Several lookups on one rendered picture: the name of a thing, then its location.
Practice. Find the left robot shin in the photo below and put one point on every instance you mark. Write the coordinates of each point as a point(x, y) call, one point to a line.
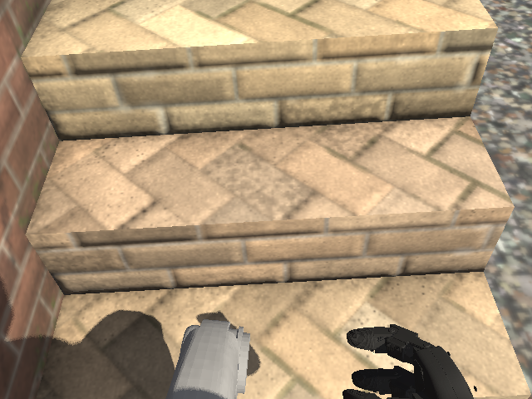
point(188, 329)

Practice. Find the right robot hand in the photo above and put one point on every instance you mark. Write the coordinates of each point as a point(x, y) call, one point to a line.
point(435, 375)

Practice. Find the left robot thigh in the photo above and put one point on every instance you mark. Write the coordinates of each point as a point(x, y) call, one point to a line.
point(213, 363)

